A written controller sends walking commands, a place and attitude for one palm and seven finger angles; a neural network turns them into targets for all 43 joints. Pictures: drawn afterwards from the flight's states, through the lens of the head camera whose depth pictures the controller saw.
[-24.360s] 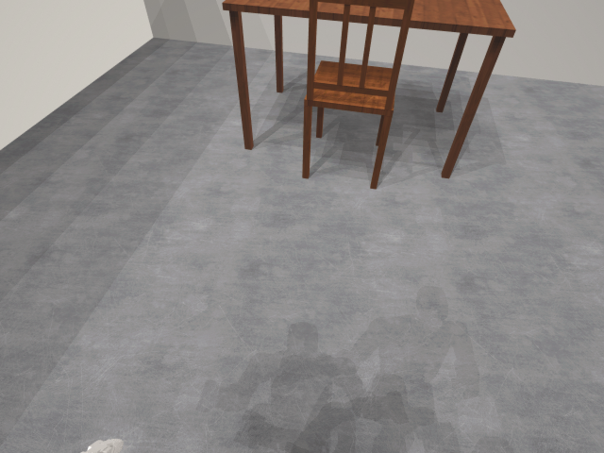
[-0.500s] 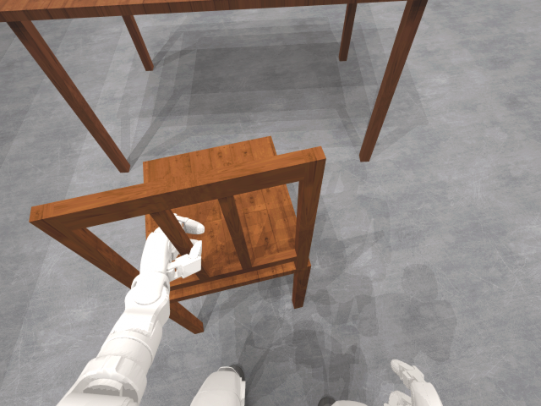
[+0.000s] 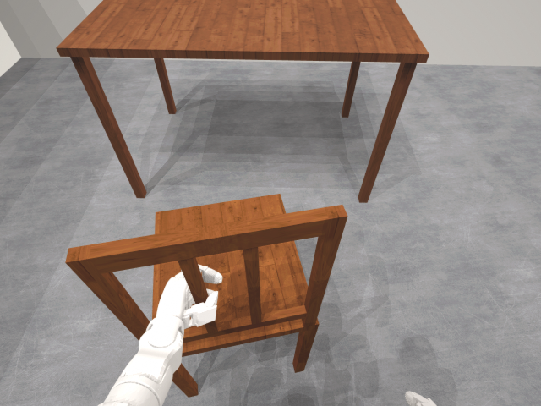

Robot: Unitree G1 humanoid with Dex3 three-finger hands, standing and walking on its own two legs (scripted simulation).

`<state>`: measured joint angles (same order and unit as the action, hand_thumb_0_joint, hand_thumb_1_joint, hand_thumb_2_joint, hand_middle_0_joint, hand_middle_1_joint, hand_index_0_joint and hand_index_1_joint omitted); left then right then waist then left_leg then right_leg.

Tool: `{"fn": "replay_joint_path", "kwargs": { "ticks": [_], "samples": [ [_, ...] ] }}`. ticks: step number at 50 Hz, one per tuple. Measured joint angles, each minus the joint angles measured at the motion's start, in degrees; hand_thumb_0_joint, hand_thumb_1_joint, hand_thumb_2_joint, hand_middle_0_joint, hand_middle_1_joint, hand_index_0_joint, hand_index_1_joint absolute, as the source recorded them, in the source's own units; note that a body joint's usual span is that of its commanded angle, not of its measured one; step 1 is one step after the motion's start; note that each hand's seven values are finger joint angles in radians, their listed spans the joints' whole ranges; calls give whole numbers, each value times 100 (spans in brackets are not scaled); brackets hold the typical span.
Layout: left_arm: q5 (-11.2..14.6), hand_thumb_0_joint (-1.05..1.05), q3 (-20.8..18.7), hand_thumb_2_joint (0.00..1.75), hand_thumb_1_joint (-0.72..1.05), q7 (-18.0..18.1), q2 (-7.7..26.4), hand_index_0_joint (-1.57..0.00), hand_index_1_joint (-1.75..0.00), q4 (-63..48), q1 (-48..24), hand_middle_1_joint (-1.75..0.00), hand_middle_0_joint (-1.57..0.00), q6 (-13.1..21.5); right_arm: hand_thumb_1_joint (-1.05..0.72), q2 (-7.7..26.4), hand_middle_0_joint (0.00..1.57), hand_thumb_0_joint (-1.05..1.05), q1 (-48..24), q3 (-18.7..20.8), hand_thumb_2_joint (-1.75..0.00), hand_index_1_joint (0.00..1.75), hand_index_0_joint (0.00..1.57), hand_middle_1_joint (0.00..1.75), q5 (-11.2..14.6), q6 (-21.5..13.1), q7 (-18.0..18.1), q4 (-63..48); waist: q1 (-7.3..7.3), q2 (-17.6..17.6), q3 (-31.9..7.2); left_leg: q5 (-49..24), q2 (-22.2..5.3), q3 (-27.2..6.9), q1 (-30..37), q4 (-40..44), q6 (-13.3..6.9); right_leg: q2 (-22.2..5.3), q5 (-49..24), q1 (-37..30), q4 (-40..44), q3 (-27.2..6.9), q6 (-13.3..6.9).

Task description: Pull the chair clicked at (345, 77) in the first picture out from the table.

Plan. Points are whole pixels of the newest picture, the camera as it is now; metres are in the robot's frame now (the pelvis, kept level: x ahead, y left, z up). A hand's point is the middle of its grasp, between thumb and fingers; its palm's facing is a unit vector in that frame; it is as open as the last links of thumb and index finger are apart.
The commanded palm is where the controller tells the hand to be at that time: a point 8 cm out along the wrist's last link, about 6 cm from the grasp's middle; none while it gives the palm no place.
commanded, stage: stop walking, hand still on the chair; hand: left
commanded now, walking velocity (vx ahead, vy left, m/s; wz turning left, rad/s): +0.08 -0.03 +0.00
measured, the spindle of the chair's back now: (201, 297) +0.31 +0.14 -0.08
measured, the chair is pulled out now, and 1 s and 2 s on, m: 0.64 0.66 0.66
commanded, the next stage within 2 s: open the thumb and straighten the fingers in 0.52 s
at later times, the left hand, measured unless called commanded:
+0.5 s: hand (206, 315) +0.27 +0.12 -0.06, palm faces +0.00 -0.99 -0.17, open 5.4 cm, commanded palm +0.25 +0.17 -0.05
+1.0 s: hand (197, 305) +0.28 +0.14 -0.05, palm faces +0.01 -0.99 -0.16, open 11.8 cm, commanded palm +0.25 +0.18 -0.04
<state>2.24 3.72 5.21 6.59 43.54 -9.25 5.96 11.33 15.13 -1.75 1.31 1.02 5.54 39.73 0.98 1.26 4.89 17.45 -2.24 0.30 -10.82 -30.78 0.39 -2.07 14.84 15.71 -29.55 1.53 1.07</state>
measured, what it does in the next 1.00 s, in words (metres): stands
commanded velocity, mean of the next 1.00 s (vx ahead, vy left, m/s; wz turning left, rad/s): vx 0.00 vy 0.00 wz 0.00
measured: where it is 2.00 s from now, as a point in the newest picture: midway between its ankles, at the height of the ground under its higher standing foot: outside the picture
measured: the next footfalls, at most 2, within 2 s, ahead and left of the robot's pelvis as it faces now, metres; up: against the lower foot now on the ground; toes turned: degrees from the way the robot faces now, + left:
none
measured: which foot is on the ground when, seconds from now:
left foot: down 0.00-1.00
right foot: down 0.00-1.00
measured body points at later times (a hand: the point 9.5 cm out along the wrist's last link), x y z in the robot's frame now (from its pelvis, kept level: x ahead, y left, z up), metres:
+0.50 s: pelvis +0.03 +0.00 +0.00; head +0.04 -0.01 +0.45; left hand +0.26 +0.18 -0.05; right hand +0.17 -0.26 -0.10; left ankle +0.00 +0.13 -0.74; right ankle +0.06 -0.14 -0.74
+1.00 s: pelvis +0.03 +0.00 -0.02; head +0.06 -0.03 +0.43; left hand +0.28 +0.19 -0.04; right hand +0.17 -0.25 -0.12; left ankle +0.00 +0.13 -0.74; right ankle +0.06 -0.14 -0.74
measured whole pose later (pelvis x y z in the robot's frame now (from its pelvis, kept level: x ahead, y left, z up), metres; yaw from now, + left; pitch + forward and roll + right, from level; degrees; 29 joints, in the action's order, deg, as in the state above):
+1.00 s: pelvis +0.03 +0.00 -0.02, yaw +1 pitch +7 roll +0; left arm 4.1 1.3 1.3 9.5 19.8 5.8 -0.3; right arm 14.5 13.7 -0.6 2.4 -6.1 2.9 35.0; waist 2.0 2.8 -3.0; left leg 22.1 -1.2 -0.3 -23.5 -39.0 1.4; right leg -3.1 16.6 29.1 -39.0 1.2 1.4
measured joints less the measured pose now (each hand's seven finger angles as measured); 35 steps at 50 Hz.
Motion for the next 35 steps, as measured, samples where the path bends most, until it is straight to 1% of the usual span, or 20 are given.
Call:
{"fn": "replay_joint_path", "kwargs": {
  "ticks": [2, 5, 7, 10, 17, 23, 32, 34, 35],
  "samples": [
    [-4, 4, 3, 78, 68, -6, -26, -49, -145, -38, 227, -118, -23, 48, -91, -75, 20, 1, 69, -55, -90, 30, 20, 30, -23, -15, 3, 48, -16, 43, -136, 8, -11, 26, 42, 44, 2, 24, 37, -16, 11, -39, -28],
    [-23, 5, 1, 79, 67, -24, -36, -49, -145, -160, 525, -117, -24, 98, -91, -123, 21, 1, 116, -92, -90, 30, 20, 30, -51, -64, 22, 109, -10, 66, -252, 1, 26, 70, 131, 113, 40, 3, -265, -75, 91, -111, -5],
    [-33, 5, -15, 80, 67, -34, -49, -49, -145, -227, 679, -117, -25, 135, -90, -112, 21, 1, 112, -92, -90, 30, 20, 30, -70, -104, 34, 155, -4, 73, -295, 19, 56, 91, 193, 146, 53, -24, -446, -114, 115, -141, 35],
    [-43, 5, -25, 81, 66, -24, -84, -49, -145, -306, 869, -117, -26, 197, -90, -41, 21, 2, 77, -60, -90, 30, 20, 30, -74, -178, 55, 208, 4, 116, -374, 21, 55, 106, 247, 249, 56, -23, -353, -143, 164, -151, 70],
    [-138, 4, 53, 82, 65, -31, -20, -49, -145, -744, 1158, -118, -26, 303, -91, 157, 21, 2, -139, 83, -90, 30, 20, 30, -77, -285, 76, 126, -27, 45, -269, -33, 64, 115, 308, 444, 67, -30, -353, -166, 274, -153, 66],
    [-125, 4, 86, 82, 65, 2, 52, -49, -145, -972, 1250, -119, -26, 214, -91, 231, 20, 2, -379, 145, -90, 30, 20, 30, -61, -270, 94, -26, -8, -42, -200, -68, 69, 99, 373, 525, 89, -36, -350, -212, 297, -135, 55],
    [-91, 5, 26, 82, 66, 71, 56, -49, -145, -1005, 1218, -120, -25, 2, -91, 126, 20, 1, -450, 63, -90, 30, 20, 30, -53, -130, 87, -214, 8, -107, -269, -116, 23, 72, 386, 581, 114, 7, -424, -264, 417, -100, 27],
    [1, 5, 24, 82, 65, 62, 84, -49, -145, -1046, 1245, -121, -24, -43, -91, 113, 20, 1, -400, 40, -90, 30, 20, 30, 78, -128, -18, -222, 91, -124, -414, -97, 42, 12, 180, 476, 118, -21, -391, -91, 323, -45, 23],
    [41, 5, -4, 81, 64, 11, 106, -49, -145, -1096, 1238, -123, -25, -92, -91, 110, 20, 1, -368, 34, -90, 30, 20, 30, 115, -141, -84, -230, 110, -146, -476, -70, 55, -16, 45, 381, 120, -40, -348, 35, 221, -21, 22]
  ]
}}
